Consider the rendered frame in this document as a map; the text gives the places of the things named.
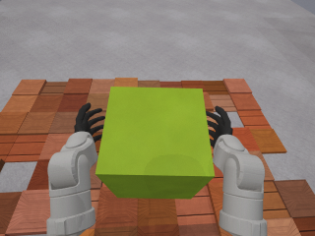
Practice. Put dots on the robot left hand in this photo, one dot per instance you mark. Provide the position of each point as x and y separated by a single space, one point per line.
83 124

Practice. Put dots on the robot right hand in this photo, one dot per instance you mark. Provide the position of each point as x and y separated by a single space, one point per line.
222 127

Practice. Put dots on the robot right forearm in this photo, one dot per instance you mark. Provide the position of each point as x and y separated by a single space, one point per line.
242 186

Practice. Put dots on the carton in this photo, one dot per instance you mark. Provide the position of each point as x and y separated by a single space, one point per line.
155 143

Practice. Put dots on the robot left forearm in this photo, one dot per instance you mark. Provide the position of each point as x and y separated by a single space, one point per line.
69 183

